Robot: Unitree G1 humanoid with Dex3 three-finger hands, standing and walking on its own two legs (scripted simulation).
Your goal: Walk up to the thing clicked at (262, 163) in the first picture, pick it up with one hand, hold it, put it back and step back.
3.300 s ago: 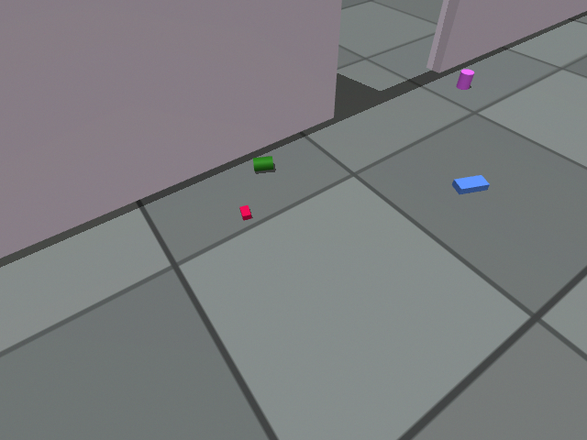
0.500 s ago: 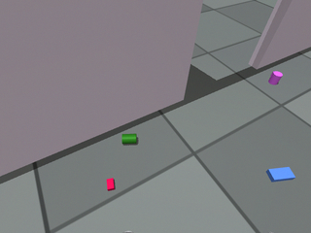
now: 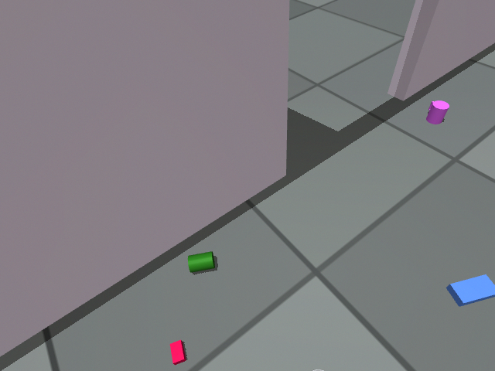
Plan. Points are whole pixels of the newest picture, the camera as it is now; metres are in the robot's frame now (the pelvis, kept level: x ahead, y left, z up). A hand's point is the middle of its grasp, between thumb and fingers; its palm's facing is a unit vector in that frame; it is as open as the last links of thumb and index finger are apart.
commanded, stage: walk up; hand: left
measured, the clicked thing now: (201, 261) +0.68 +0.26 -0.72
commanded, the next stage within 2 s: none
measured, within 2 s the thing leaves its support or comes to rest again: neither
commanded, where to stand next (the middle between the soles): +0.32 +0.05 m, yaw -1 degrees
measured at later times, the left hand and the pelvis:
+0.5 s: hand out of the picture +0.16 +0.33 -0.14, palm faces -0.01 -0.92 -0.39, open 7.3 cm; pelvis +0.14 +0.04 +0.00, yaw +2 degrees
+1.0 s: hand (108, 299) +0.31 +0.32 -0.13, palm faces -0.07 -0.91 -0.41, open 7.3 cm; pelvis +0.23 +0.05 +0.00, yaw -1 degrees
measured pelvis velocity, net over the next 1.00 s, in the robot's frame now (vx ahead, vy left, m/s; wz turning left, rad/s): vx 0.23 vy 0.05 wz -0.01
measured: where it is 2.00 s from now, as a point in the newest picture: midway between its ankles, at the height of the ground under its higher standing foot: (249, 368)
